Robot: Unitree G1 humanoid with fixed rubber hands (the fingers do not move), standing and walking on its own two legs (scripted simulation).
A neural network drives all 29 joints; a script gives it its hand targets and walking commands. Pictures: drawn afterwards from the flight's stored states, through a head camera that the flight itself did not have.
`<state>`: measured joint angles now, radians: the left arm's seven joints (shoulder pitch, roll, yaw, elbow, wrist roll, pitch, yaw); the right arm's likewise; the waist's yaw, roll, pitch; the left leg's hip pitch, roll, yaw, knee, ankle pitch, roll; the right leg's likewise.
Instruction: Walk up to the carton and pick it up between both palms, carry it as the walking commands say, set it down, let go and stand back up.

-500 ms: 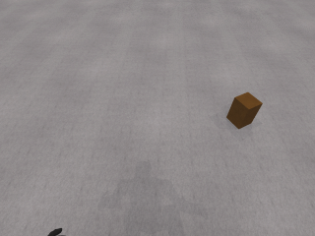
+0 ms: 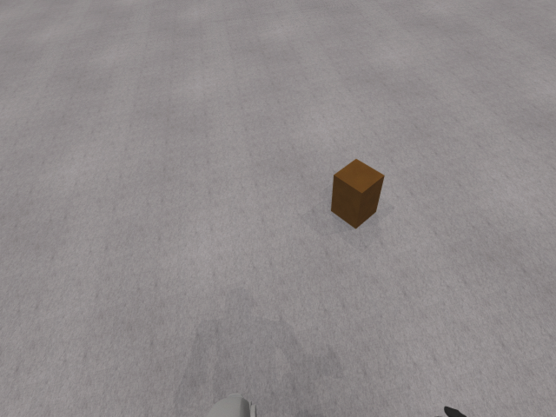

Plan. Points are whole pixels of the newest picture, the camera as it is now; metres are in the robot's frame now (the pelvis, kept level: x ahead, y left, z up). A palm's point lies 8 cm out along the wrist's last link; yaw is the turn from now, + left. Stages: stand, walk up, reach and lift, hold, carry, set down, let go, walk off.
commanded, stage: walk up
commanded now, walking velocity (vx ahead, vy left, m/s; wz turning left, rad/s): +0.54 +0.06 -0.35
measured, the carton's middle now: (355, 194) +1.13 -0.22 -0.66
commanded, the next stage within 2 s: none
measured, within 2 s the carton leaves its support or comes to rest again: neither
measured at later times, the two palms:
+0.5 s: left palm (169, 278) +0.40 +0.29 -0.14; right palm (452, 380) +0.22 -0.22 -0.11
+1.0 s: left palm (226, 218) +0.54 +0.18 -0.11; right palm (461, 239) +0.52 -0.33 -0.15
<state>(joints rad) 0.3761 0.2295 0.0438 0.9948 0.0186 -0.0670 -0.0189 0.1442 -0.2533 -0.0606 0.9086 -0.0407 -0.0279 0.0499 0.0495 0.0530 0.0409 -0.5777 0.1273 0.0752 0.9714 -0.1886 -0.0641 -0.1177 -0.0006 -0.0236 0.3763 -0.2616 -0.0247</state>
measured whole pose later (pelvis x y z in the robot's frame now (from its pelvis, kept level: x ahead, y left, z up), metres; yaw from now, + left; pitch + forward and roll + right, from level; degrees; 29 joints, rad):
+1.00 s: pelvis +0.51 -0.08 +0.00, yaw -9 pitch -1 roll +2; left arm 0.31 0.21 0.05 1.04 0.02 -0.08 -0.01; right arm 0.23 -0.24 -0.07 0.98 -0.03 0.00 0.02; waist 0.03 0.05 0.06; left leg -0.52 0.11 0.07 1.09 -0.23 -0.03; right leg -0.18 -0.07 -0.13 0.40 -0.21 -0.03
